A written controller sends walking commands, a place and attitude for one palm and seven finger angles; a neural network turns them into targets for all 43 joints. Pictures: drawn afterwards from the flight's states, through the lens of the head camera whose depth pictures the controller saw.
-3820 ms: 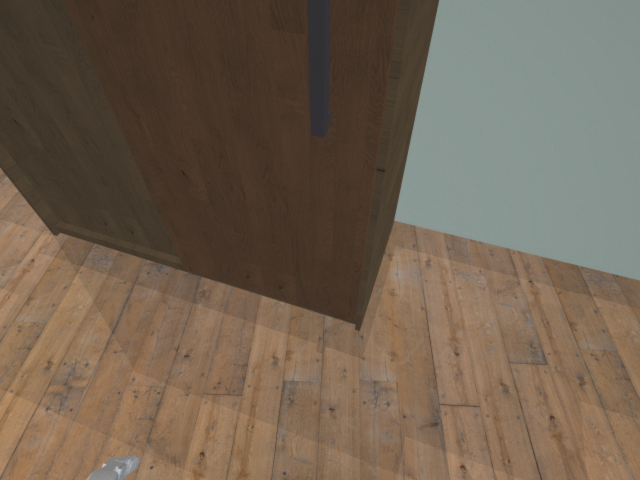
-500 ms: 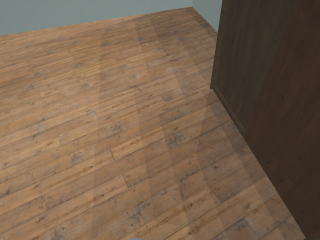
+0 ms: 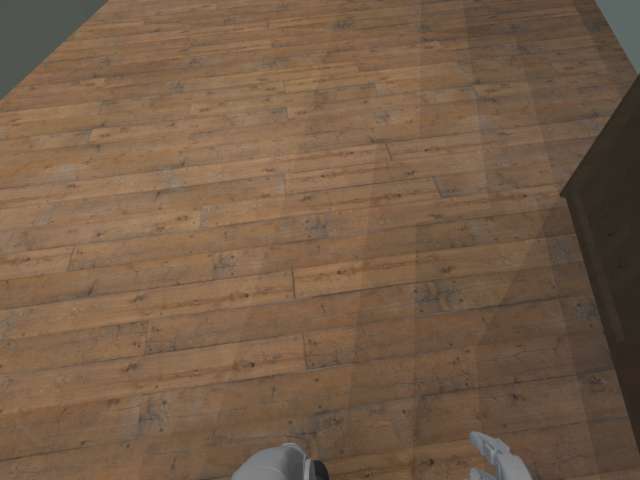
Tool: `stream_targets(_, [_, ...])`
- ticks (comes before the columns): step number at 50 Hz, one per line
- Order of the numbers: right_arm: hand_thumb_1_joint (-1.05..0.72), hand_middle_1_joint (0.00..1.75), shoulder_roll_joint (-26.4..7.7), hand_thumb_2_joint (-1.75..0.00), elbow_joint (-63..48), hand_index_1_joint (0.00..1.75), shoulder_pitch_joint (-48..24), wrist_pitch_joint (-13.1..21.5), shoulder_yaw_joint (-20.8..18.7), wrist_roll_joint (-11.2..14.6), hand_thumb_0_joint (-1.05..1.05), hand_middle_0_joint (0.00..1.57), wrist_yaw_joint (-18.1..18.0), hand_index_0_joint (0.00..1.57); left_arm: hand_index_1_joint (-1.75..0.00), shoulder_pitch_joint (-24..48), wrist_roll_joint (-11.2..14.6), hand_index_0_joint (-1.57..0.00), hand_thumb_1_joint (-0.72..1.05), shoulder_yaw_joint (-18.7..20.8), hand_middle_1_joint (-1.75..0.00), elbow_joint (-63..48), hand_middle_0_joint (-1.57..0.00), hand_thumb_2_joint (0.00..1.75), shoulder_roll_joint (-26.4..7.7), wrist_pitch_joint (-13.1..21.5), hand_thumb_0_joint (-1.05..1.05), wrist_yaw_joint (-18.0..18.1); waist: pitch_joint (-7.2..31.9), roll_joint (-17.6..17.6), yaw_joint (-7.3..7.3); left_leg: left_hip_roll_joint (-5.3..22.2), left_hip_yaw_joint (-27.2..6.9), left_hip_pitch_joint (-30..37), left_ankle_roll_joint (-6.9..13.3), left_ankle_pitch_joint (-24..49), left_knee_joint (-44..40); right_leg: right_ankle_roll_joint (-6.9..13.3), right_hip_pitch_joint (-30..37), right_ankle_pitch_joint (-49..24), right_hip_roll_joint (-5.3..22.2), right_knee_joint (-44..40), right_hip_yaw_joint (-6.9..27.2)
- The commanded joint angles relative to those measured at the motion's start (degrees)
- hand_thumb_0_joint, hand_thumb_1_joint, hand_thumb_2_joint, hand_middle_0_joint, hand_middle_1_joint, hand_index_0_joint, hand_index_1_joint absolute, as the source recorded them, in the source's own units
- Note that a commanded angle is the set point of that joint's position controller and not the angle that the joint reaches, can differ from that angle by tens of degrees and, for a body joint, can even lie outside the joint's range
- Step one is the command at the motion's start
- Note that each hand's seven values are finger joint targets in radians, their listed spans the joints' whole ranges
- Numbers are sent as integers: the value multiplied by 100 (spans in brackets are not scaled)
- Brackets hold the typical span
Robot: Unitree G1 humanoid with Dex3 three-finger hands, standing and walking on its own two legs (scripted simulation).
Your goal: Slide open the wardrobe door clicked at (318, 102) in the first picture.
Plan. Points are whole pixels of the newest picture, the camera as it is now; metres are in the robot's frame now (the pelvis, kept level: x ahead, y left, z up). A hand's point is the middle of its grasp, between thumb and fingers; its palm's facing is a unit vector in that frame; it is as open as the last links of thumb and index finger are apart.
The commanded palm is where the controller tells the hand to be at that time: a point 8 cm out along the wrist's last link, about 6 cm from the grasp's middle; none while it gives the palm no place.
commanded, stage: walk to a spot facing it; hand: right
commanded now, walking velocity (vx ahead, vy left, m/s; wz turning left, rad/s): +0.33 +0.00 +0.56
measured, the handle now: out of the picture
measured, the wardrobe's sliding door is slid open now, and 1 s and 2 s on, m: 0.00 0.00 0.00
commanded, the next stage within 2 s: turn to face it in 0.90 s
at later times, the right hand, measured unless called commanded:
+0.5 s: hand (529, 432) +0.23 -0.27 -0.16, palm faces -0.16 +0.97 -0.19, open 7.4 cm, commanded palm none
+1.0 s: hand (408, 268) +0.47 -0.10 -0.12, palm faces -0.58 +0.77 -0.27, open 7.4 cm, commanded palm none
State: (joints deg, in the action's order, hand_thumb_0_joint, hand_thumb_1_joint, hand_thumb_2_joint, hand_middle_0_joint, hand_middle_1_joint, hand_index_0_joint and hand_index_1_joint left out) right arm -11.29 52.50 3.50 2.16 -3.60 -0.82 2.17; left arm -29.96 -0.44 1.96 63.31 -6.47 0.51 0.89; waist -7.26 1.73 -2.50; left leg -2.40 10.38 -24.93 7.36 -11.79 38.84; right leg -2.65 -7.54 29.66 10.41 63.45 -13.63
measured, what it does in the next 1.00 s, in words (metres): walks ahead, turning left: right foot, then left foot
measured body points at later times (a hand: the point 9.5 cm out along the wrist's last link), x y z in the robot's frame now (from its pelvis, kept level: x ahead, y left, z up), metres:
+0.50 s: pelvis +0.18 -0.06 +0.02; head +0.21 -0.09 +0.47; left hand +0.29 +0.20 -0.08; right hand +0.24 -0.32 -0.14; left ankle +0.08 +0.04 -0.63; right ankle +0.26 -0.15 -0.71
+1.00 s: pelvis +0.24 -0.02 +0.02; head +0.26 +0.02 +0.47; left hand +0.08 +0.19 -0.13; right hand +0.50 -0.14 -0.10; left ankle +0.20 +0.07 -0.71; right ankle +0.28 -0.16 -0.64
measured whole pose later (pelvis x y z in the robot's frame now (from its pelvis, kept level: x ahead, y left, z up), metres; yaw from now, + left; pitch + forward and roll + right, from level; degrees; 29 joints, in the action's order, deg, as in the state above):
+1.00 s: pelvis +0.24 -0.02 +0.02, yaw +37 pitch +0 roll +0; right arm -12.0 49.8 5.3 -0.7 -3.4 -0.5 -0.4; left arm -15.3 -1.3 4.2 55.3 -14.5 -3.7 1.2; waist -5.8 -2.6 -2.8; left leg -0.4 3.4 -18.9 1.9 -16.0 34.7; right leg -5.6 -26.5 27.4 8.9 65.0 -5.9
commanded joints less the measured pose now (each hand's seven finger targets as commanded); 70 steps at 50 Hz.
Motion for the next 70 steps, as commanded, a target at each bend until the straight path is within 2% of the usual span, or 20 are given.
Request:
stream_targets(1, [-90,30,-1163,-90,-46,30,1292,-19,-336,79,0,20,-209,20,-30,987,-68,-20,90,233,-30,-1130,-20,90,-903,299,0,56,903,-50,564,2258,-3224,2241,779,453,-2221,-31,-3067,-888,188,1887,1297])
stream_targets(5, [-90,30,-883,-90,-93,30,835,120,-231,-68,0,20,-232,20,-30,670,-129,-20,90,212,-30,-988,-20,90,-647,60,0,-7,616,-102,-26,1467,-2154,460,465,364,-2494,-150,-2234,-1204,165,594,1138])
stream_targets(15, [-90,30,-1070,-90,-129,30,1476,90,-304,-54,0,20,-195,20,-30,2464,-78,-20,90,178,-30,-1809,-20,90,-808,229,0,-125,657,538,501,1239,-2690,1244,313,1104,-1907,-169,-1888,-1438,-530,-2322,993])
stream_targets(18, [-90,30,-1082,-90,-198,30,1344,-7,-339,-1,0,20,-219,20,-30,2013,-60,-20,90,225,-30,-1672,-20,90,-1073,265,0,-12,933,421,204,972,-2618,1007,-28,1526,-979,-112,-420,-1846,-692,-3631,926])
stream_targets(19, [-90,30,-841,-90,-245,30,1369,-21,-299,33,0,20,-211,20,-30,1440,-95,-20,90,306,-30,-1510,-20,90,-1418,295,0,47,1299,-274,-37,514,-2315,255,-292,1074,54,55,869,-2182,-99,-4101,1477])
stream_targets(20, [-90,30,-483,-90,-317,30,1619,-26,-244,95,0,20,-143,20,-30,851,-165,-20,90,422,-30,-1409,-20,90,-2067,281,0,60,1822,-1979,-176,-182,-1359,-1021,-671,-2004,1741,671,2012,-3100,1725,-4167,3177])
stream_targets(21, [-90,30,-671,-90,-264,30,1724,-36,-256,10,0,20,-150,20,-30,854,-106,-20,90,347,-30,-1469,-20,90,-2002,188,0,23,1858,-1764,-184,81,-1208,-1006,-770,-2640,2760,1041,1390,-2553,2139,-4426,3299])
stream_targets(24, [-90,30,-661,-90,-268,30,1223,-136,-301,-73,0,20,-29,20,-30,1758,-89,-20,90,185,-30,-1588,-20,90,-1401,212,0,52,593,-1151,124,598,-1082,-1198,-903,-1599,3404,859,-160,-2416,1497,-4761,2227])
stream_targets(28, [-90,30,-358,-90,-208,30,1494,-373,-273,-47,0,20,-14,20,-30,1731,-83,-20,90,174,-30,-1452,-20,90,-1239,223,0,90,936,-1173,302,659,-852,-744,-1052,-966,3085,752,-181,-3787,1077,-4511,870])
stream_targets(39, [-90,30,-264,-90,-624,30,466,-374,-206,-81,0,20,-41,20,-30,1332,-144,-20,90,459,-30,-1142,-20,90,-1533,32,0,-1,863,-1387,26,500,-283,147,-937,-867,219,725,109,-3845,1315,-3849,93])
stream_targets(41, [-90,30,-428,-90,-508,30,847,-300,-228,-80,0,20,-80,20,-30,1314,-123,-20,90,465,-30,-1174,-20,90,-1563,-5,0,-28,1094,-1100,302,338,-162,1126,-800,-82,-775,396,-161,-3875,1147,-2962,-166])
stream_targets(42, [-90,30,-870,-90,-389,30,1308,-212,-299,-101,0,20,-132,20,-30,1189,-71,-20,90,420,-30,-1248,-20,90,-1439,-18,0,-70,1457,-228,546,879,-860,2400,-541,970,-1313,73,-995,-3296,898,-1800,-351])
stream_targets(43, [-90,30,-1602,-90,-264,30,1747,-136,-429,-100,0,20,-219,20,-30,1301,-66,-20,90,269,-30,-1528,-20,90,-962,-28,0,-98,1662,1557,726,2446,-3002,3449,108,3679,-1475,-275,-2795,372,-18,-316,-287])
stream_targets(44, [-90,30,-1776,-90,-218,30,1936,-175,-457,32,0,20,-292,20,-30,1519,-53,-20,90,254,-30,-1663,-20,90,-1078,-103,0,16,1724,1123,806,2891,-3175,3082,581,5142,-1345,-313,-2950,895,-128,519,705])
stream_targets(49, [-90,30,-1109,-90,-562,30,437,-259,-283,2,0,20,-343,20,-30,1499,-88,-20,90,256,-30,-1382,-20,90,-1142,-234,0,57,1148,568,187,1641,-2002,1690,225,3065,-1581,-373,-2365,-590,-100,187,1105])
stream_targets(56, [-90,30,-879,-90,-347,30,445,-227,-120,-97,0,20,-375,20,-30,1205,-55,-20,90,85,-30,-1078,-20,90,-822,-202,0,15,1103,638,133,1534,-1696,1272,231,1353,-1871,-98,-1470,-660,-498,-1486,1003])
stream_targets(59, [-90,30,-701,-90,-114,30,455,-216,-12,3,0,20,-393,20,-30,888,-34,-20,90,13,-30,-772,-20,90,-722,-86,0,-9,1047,363,38,1294,-1240,1039,-238,609,-1413,-41,-324,-2042,-616,-3492,976])
stream_targets(61, [-90,30,-313,-90,-112,30,892,-327,14,45,0,20,-380,20,-30,1052,-81,-20,90,110,-30,-870,-20,90,-1282,-28,0,-24,647,-1329,280,687,-796,549,-782,-742,-606,450,-642,-2947,415,-4258,2435])
stream_targets(63, [-90,30,-388,-90,-132,30,560,-381,-27,-5,0,20,-386,20,-30,1165,-132,-20,90,185,-30,-909,-20,90,-1465,-39,0,64,274,-2124,93,360,-761,290,-965,-1827,1053,1033,-1226,-2587,878,-5193,3637])
stream_targets(70, [-90,30,-286,-90,-168,30,422,-305,-116,1,0,20,-319,20,-30,1033,-97,-20,90,315,-30,-949,-20,90,-1399,-55,0,81,1128,-843,-8,486,-1032,-485,-1086,-1400,1776,1222,235,-3916,355,-4461,2938])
